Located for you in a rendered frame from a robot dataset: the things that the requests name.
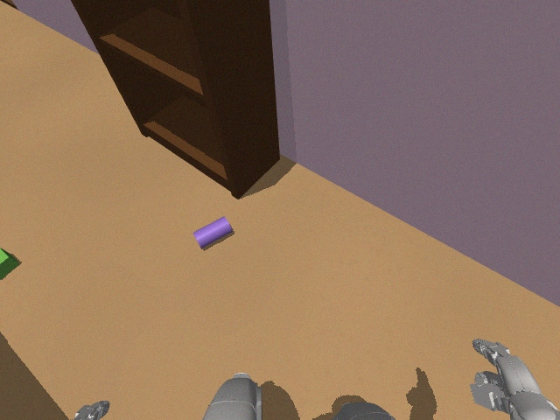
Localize right robot hand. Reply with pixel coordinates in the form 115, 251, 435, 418
470, 339, 543, 415

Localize left robot hand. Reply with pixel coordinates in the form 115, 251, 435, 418
71, 401, 109, 420

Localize bookshelf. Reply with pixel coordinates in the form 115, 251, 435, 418
71, 0, 280, 199

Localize right robot arm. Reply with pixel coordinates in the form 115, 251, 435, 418
508, 392, 560, 420

